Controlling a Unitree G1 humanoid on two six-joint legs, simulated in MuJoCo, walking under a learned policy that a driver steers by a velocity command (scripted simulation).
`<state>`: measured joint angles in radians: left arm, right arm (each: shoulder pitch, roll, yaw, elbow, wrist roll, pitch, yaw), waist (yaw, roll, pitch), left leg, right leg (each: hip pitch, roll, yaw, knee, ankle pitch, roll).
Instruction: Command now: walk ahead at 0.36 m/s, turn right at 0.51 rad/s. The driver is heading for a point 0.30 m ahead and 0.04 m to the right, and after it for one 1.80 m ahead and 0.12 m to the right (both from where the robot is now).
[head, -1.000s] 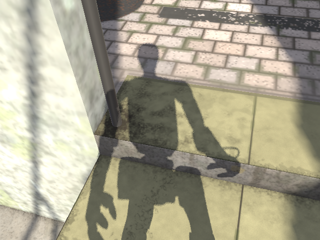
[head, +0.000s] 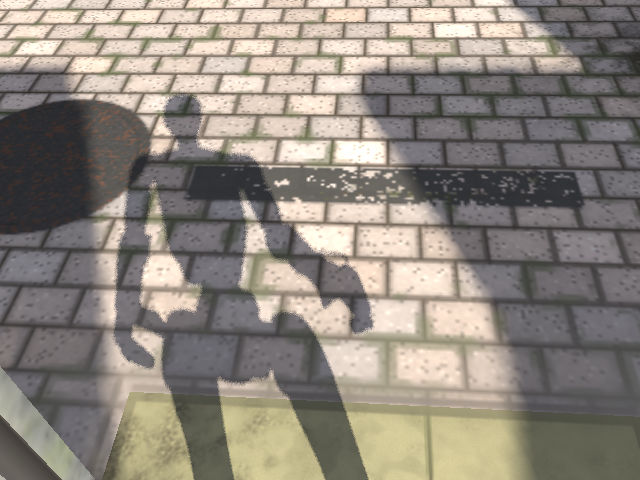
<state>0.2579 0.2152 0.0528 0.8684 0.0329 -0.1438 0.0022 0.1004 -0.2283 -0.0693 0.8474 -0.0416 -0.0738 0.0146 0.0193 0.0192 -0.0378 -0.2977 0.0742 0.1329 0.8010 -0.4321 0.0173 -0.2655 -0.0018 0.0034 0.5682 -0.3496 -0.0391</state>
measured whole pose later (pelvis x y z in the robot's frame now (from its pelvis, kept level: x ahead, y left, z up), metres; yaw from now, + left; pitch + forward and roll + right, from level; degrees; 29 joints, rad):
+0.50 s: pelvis +0.27 +0.02 +0.04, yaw -16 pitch +8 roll +3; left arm 0.37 0.21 0.02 0.95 0.07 -0.11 -0.09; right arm 0.02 -0.16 0.07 0.77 -0.04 -0.12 0.02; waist 0.01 -0.02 -0.13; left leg -0.80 0.06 0.19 1.14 -0.49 0.07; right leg -0.55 0.04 0.18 1.51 -0.13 -0.09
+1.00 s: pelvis +0.54 -0.11 +0.13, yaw -22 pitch +3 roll -1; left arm 0.04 0.19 0.05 0.86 0.04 -0.10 -0.03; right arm 0.32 -0.19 -0.01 1.07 -0.06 -0.11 0.06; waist -0.02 0.03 -0.02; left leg -0.15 0.08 0.04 0.96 -0.40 0.03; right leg -0.43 0.05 -0.03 0.55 -0.17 -0.06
